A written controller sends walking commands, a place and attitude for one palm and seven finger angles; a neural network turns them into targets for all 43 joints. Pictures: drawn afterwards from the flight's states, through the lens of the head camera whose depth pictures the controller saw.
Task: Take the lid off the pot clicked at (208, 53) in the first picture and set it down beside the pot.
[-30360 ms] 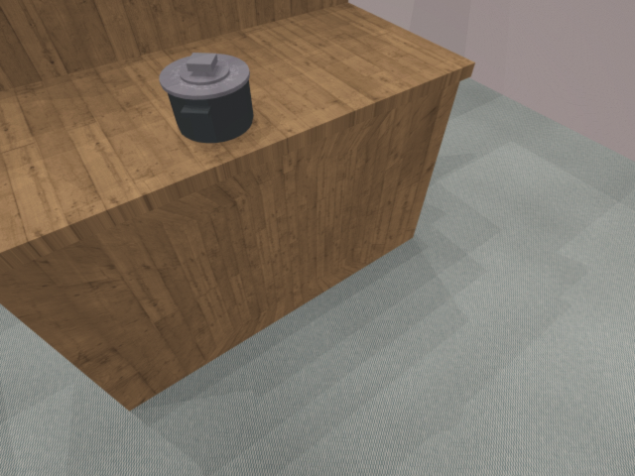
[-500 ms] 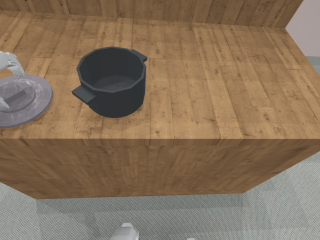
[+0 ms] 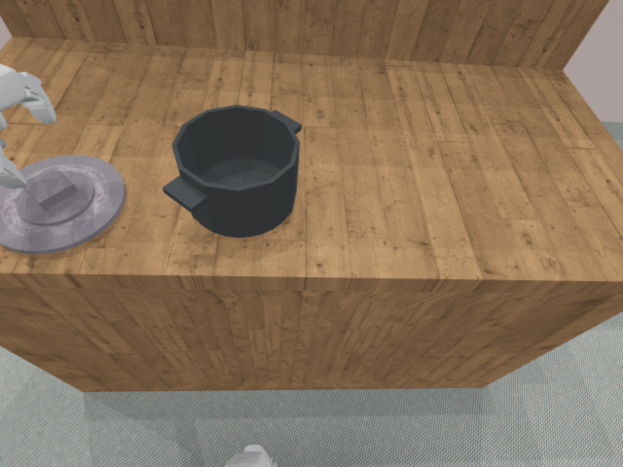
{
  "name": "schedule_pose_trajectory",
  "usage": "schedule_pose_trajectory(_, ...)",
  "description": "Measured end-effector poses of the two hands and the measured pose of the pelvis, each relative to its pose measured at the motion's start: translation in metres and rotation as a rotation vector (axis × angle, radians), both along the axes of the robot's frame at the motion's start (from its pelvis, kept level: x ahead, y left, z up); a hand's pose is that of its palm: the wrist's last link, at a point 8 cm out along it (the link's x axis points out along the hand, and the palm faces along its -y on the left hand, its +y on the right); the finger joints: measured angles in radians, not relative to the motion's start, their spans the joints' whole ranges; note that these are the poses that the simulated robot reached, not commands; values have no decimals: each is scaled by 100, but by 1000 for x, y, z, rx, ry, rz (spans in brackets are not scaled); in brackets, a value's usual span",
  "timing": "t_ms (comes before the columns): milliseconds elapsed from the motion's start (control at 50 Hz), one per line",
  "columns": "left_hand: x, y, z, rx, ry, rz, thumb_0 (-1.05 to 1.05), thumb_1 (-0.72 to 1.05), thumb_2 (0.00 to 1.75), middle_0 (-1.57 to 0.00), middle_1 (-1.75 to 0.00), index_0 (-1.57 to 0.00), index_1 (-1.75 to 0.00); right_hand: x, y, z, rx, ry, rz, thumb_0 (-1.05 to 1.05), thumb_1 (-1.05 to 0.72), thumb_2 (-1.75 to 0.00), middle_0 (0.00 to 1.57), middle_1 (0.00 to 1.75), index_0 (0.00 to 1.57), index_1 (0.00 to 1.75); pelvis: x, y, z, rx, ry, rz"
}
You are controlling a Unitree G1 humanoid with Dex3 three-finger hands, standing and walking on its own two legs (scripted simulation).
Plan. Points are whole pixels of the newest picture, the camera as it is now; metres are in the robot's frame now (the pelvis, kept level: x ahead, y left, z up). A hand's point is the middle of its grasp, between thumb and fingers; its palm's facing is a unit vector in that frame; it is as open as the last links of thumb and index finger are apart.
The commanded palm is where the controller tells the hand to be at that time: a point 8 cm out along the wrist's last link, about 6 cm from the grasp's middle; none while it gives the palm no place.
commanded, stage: raise the empty hand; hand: left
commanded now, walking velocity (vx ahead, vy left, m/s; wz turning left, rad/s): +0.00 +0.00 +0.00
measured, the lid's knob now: (49, 187) +0.46 +0.37 +0.06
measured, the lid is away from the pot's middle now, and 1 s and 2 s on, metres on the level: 0.26 0.26 0.26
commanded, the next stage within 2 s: draw the hand back to the body in 0.36 s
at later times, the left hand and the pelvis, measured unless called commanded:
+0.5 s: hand out of the picture +0.45 +0.36 +0.19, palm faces -0.31 -0.11 -0.94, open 11.1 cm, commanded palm +0.45 +0.34 +0.26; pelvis +0.01 +0.00 +0.01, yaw +0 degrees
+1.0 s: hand (15, 138) +0.41 +0.32 +0.19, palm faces -0.09 -0.37 -0.93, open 11.0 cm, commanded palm +0.37 +0.32 +0.26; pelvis +0.01 -0.02 +0.01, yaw +1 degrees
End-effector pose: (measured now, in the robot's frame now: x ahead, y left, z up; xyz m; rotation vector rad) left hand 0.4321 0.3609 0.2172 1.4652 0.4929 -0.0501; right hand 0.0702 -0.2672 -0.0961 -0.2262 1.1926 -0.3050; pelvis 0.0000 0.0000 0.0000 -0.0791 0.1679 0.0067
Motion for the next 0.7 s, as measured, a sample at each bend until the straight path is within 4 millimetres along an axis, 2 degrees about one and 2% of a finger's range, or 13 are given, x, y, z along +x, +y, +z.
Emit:
schedule_pose_trajectory(340,12,1,31,4,-23,41,0,-6,75,-41,-77,-41,-77,-4,0,4,13,13,-13,1,-91,-89,21,30,20,30,5,1,6,8,-6,-3)
schedule_pose_trajectory(420,14,2,30,8,-7,56,0,-6,75,-41,-77,-41,-77,-6,-2,4,18,25,-17,1,-91,-89,21,30,20,30,6,1,6,10,-4,-4)
schedule_pose_trajectory(540,15,-5,31,11,-21,25,0,-6,75,-41,-77,-41,-77,-3,-3,4,27,32,-15,1,-91,-89,21,29,20,30,8,-1,7,12,-3,-1)
schedule_pose_trajectory(700,9,-14,27,19,-42,-1,0,-6,75,-41,-77,-41,-77,13,-1,4,60,-2,-7,1,-91,-89,21,29,20,30,9,-4,9,17,-11,-1)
